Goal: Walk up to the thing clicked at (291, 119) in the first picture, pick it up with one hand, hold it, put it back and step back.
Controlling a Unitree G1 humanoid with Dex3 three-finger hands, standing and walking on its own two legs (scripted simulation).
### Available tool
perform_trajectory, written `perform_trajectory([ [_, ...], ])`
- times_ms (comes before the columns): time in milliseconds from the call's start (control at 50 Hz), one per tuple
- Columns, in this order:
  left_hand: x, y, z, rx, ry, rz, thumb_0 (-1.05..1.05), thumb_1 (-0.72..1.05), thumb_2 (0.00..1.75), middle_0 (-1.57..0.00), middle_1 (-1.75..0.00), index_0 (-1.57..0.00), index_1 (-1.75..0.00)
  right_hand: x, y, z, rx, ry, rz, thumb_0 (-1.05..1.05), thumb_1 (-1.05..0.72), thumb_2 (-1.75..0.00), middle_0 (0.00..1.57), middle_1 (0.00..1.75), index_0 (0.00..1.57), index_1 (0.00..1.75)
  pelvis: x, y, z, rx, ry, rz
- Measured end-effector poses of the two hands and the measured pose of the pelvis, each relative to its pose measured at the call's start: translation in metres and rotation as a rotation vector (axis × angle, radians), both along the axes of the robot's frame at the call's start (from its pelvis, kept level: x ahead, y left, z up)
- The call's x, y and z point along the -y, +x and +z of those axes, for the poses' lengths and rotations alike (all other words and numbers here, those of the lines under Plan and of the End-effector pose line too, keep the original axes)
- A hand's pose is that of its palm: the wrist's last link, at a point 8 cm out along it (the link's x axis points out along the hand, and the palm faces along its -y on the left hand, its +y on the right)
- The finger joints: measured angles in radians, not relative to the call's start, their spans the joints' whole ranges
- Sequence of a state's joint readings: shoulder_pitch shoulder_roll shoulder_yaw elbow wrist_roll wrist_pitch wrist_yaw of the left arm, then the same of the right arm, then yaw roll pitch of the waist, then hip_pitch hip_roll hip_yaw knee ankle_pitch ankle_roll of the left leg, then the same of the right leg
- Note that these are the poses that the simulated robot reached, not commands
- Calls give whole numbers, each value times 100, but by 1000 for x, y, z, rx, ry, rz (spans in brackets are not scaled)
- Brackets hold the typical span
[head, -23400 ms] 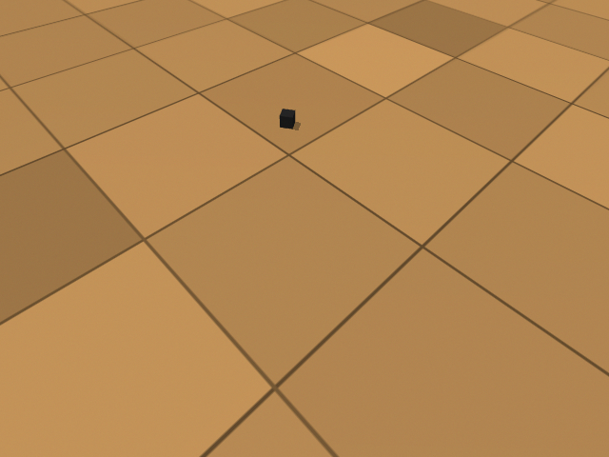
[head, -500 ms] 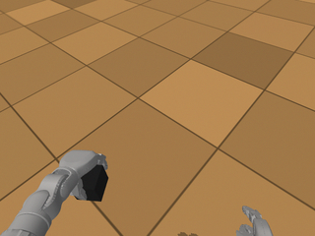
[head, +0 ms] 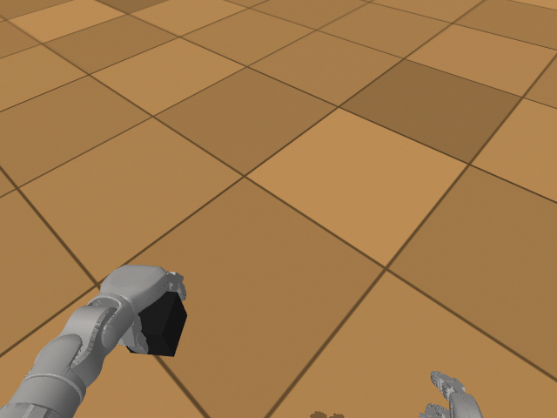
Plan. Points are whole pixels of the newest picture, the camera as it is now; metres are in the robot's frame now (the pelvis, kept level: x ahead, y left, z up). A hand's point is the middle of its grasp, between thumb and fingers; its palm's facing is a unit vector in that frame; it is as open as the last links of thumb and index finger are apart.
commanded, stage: crouch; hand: left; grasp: from above
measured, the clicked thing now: (154, 322) +0.28 +0.22 -0.07
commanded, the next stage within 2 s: none
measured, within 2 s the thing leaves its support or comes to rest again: neither
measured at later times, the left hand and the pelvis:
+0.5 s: hand (170, 334) +0.30 +0.22 -0.17, palm faces -0.43 +0.09 -0.90, open 10.2 cm; pelvis -0.03 +0.00 -0.08, yaw +2 degrees
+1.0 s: hand (208, 348) +0.36 +0.20 -0.41, palm faces -0.48 +0.07 -0.88, open 10.1 cm; pelvis -0.08 +0.01 -0.27, yaw +1 degrees
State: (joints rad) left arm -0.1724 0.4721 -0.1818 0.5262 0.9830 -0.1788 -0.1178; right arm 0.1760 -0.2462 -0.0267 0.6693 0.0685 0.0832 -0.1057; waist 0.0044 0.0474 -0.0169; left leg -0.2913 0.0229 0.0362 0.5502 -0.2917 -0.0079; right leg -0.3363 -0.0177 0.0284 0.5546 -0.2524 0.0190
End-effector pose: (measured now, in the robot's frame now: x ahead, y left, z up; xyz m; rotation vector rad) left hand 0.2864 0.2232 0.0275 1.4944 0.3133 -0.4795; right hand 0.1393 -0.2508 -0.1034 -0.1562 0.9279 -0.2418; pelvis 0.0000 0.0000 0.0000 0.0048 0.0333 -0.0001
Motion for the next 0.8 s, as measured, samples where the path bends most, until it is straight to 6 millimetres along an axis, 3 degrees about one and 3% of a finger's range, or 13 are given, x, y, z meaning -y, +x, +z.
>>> perform_trajectory([
  [220,0,3,-22,5,-20,-10,-3,-1,45,-75,-45,-74,-43,-1,2,-3,-27,-8,13,1,-90,-90,20,30,20,30,0,0,-4,-38,0,9],
  [300,0,5,-46,27,-7,-29,-3,-1,45,-75,-45,-74,-44,2,-2,-13,-51,-20,27,1,-90,-90,20,30,20,30,0,-6,-16,-93,-3,16],
  [400,0,9,-91,40,48,-62,-3,-1,45,-75,-45,-74,-45,9,-18,-40,-113,-44,41,1,-90,-90,20,30,20,30,0,-17,-42,-176,-14,26],
  [500,2,21,-143,60,74,-71,-3,-1,45,-75,-45,-74,-45,19,-49,-79,-201,-77,33,1,-90,-90,20,30,20,30,-2,-32,-78,-273,-25,31],
  [620,7,41,-205,82,94,-60,-3,-1,45,-76,-44,-74,-44,27,-103,-130,-321,-117,-11,1,-91,-90,20,30,20,30,-6,-49,-127,-383,-37,29],
  [800,14,67,-288,73,105,-42,-3,-3,46,-77,-44,-75,-44,21,-177,-203,-446,-118,-83,1,-91,-90,20,30,20,30,-11,-70,-199,-493,-47,25],
])
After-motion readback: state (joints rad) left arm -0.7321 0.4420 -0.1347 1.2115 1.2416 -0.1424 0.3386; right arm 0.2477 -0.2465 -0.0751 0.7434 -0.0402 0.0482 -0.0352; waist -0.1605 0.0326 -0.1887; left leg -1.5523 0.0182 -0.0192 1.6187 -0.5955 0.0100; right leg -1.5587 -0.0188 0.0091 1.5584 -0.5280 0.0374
